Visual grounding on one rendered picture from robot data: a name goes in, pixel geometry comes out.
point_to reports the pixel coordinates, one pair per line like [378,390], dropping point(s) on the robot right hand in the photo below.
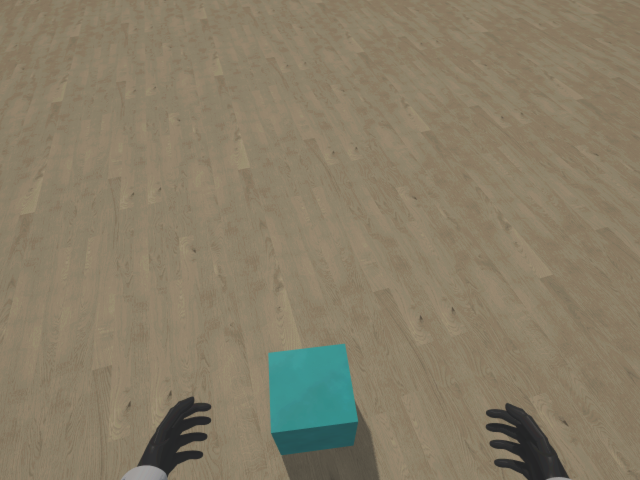
[541,460]

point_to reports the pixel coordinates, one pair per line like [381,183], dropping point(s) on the carton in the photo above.
[312,405]

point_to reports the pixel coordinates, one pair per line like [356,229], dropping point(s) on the robot left hand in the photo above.
[162,447]

